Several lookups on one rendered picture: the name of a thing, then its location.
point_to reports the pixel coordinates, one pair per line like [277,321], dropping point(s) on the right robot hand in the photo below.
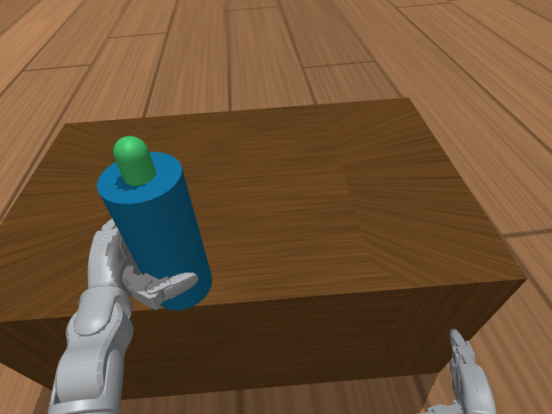
[469,382]

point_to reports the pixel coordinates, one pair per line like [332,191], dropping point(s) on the left robot hand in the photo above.
[111,263]

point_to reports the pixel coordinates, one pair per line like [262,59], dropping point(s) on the left robot arm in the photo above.
[89,375]

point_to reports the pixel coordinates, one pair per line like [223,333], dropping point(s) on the bottle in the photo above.
[148,200]

